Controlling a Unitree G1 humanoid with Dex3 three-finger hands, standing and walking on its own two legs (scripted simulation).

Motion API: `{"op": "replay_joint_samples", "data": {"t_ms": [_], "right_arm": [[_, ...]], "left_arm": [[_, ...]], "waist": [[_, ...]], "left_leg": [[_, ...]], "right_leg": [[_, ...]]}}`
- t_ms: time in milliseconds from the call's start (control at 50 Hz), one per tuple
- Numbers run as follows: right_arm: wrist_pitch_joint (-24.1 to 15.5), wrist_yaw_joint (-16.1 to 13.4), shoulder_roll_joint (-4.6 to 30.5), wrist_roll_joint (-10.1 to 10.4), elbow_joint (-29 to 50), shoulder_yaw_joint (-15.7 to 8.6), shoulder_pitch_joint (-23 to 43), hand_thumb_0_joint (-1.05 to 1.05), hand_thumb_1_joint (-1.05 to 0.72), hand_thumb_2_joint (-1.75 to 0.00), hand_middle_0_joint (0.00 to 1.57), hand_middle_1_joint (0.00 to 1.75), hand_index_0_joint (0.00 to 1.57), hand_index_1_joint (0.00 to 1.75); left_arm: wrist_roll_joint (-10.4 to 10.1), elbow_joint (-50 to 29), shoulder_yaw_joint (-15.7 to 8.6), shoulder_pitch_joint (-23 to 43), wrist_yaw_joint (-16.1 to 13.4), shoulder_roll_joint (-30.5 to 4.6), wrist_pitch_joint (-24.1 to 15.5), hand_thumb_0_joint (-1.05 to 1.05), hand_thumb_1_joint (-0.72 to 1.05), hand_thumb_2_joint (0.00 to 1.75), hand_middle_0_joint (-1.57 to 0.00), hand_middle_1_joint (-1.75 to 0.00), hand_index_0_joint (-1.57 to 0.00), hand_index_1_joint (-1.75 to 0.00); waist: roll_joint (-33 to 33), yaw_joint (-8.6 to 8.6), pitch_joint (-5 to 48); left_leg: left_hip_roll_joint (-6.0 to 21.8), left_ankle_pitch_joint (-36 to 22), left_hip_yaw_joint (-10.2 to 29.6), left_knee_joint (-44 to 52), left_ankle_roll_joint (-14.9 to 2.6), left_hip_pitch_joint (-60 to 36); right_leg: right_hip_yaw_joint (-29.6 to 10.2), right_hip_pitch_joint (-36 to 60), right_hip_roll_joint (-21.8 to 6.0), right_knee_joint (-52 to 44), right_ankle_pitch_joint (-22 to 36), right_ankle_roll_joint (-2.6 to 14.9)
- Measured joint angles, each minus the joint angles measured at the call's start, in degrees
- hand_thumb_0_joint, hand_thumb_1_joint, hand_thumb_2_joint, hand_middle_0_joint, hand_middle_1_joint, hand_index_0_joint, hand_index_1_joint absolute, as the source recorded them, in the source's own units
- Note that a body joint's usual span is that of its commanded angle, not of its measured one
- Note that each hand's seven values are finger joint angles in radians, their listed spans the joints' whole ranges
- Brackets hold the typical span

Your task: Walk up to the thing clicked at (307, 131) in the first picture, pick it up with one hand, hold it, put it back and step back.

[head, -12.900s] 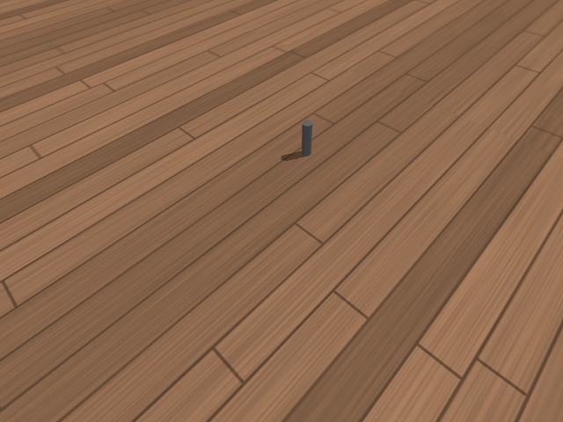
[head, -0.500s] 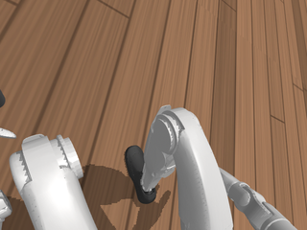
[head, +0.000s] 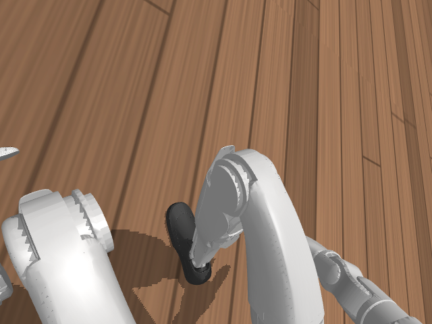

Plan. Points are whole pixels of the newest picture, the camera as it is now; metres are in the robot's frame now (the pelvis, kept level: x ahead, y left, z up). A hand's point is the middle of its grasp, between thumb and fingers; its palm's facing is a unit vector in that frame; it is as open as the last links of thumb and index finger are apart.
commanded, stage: close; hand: left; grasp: from the side
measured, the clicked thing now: out of the picture +0.46 +0.29 -0.19
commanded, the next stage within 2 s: settle in 0.42 s
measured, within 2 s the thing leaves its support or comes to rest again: leaves its support in 0.76 s
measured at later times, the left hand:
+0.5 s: hand out of the picture +0.45 +0.29 -0.17, palm faces +0.33 -0.94 -0.02, open 7.4 cm
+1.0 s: hand out of the picture +0.46 +0.30 -0.13, palm faces +0.29 -0.96 -0.01, open 7.5 cm
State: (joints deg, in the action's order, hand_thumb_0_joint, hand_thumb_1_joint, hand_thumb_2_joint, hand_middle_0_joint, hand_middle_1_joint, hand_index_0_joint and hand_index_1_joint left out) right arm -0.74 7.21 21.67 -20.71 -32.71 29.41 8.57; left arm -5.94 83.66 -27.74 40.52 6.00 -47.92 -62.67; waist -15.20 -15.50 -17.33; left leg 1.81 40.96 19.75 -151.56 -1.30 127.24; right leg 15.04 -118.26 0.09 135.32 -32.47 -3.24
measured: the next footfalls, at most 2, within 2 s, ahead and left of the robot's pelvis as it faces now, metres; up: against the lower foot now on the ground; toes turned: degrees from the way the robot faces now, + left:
none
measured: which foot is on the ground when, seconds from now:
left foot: down 0.00-1.00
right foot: down 0.00-1.00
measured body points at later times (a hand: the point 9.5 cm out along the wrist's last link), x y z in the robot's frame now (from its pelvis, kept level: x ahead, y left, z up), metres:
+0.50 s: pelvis +0.00 +0.00 +0.00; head +0.24 +0.19 +0.33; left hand +0.43 +0.34 -0.17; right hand +0.15 -0.25 -0.03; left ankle +0.08 +0.12 -0.26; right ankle +0.15 -0.12 -0.26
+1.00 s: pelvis +0.00 +0.00 +0.01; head +0.23 +0.19 +0.35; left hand +0.44 +0.35 -0.13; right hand +0.15 -0.25 -0.03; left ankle +0.08 +0.12 -0.26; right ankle +0.15 -0.12 -0.26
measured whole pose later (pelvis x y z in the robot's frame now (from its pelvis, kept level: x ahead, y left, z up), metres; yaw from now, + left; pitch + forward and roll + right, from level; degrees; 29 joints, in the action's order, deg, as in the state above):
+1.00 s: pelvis +0.00 +0.00 +0.01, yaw +0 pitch +16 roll -18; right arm 2.8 7.0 20.7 -18.7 -32.5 26.4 6.1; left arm -3.1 73.6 -26.8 42.2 5.1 -47.5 -54.7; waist -13.0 -15.1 -15.1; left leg 2.0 40.5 18.8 -149.0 -1.6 127.4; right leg 14.6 -118.4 0.1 133.1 -32.4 -3.1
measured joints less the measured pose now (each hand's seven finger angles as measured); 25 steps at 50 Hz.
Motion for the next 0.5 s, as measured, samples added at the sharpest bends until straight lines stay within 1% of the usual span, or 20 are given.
{"op": "replay_joint_samples", "data": {"t_ms": [140,260,360,380,500], "right_arm": [[0.92,0.09,-0.4,-0.31,0.69,0.25,0.48,0.0,-0.9,-0.9,0.2,0.3,0.2,0.3],[1.44,0.22,-0.24,-0.31,0.91,0.63,0.4,0.0,-0.89,-0.89,0.2,0.3,0.2,0.3],[1.63,0.28,-0.12,-0.38,0.67,1.02,0.29,0.0,-0.89,-0.89,0.2,0.3,0.2,0.3],[1.68,0.27,-0.12,-0.4,0.59,1.08,0.3,0.0,-0.88,-0.89,0.2,0.3,0.2,0.3],[2.08,0.17,-0.07,-0.43,0.68,1.45,0.26,0.0,-0.88,-0.89,0.2,0.3,0.2,0.3]], "left_arm": [[1.75,0.99,1.02,1.33,-1.98,-1.37,0.53,-0.01,-0.09,0.44,-0.43,-0.42,-0.43,-0.43],[2.14,1.67,1.32,1.43,-3.29,-1.81,1.0,0.0,0.1,0.58,-0.56,-0.56,-0.56,-0.56],[2.41,2.18,1.63,2.14,-4.07,-2.48,0.61,0.0,0.24,0.7,-0.68,-0.68,-0.68,-0.69],[2.56,2.33,1.79,2.34,-4.17,-2.69,0.62,0.0,0.25,0.71,-0.71,-0.71,-0.7,-0.71],[3.01,3.71,1.99,3.46,-4.44,-4.1,0.87,0.0,0.15,0.78,-0.78,-0.87,-0.81,-0.89]], "waist": [[-0.02,-0.41,0.1],[0.1,-0.47,0.0],[-0.29,-0.53,-0.23],[-0.37,-0.57,-0.25],[-0.56,-0.88,-0.36]], "left_leg": [[-0.06,0.07,0.54,0.06,0.09,-0.01],[-0.03,-0.08,0.68,0.42,0.03,0.01],[0.01,-0.2,0.67,0.62,0.16,-0.09],[0.02,-0.21,0.69,0.63,0.19,-0.11],[-0.02,-0.29,1.06,0.59,0.34,0.0]], "right_leg": [[0.42,0.23,0.15,-0.43,0.06,-0.03],[0.58,0.31,0.24,-0.94,0.26,-0.08],[0.58,0.31,0.26,-1.08,0.41,0.01],[0.58,0.29,0.27,-1.08,0.45,0.03],[0.85,0.17,0.35,-1.19,0.65,0.1]]}}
